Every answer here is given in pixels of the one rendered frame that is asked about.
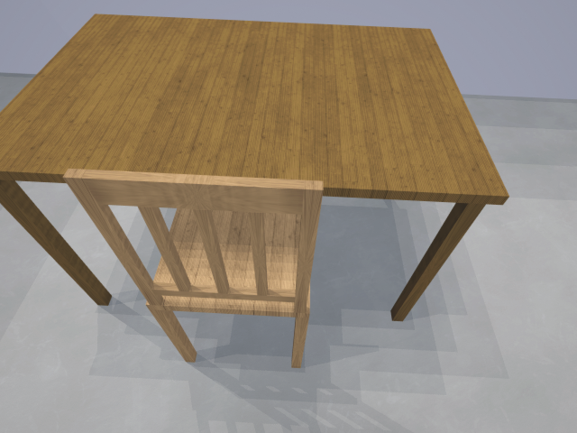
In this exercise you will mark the table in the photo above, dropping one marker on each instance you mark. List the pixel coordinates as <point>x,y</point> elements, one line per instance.
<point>373,112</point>

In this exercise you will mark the chair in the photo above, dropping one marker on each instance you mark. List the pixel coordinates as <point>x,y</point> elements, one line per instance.
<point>236,245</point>

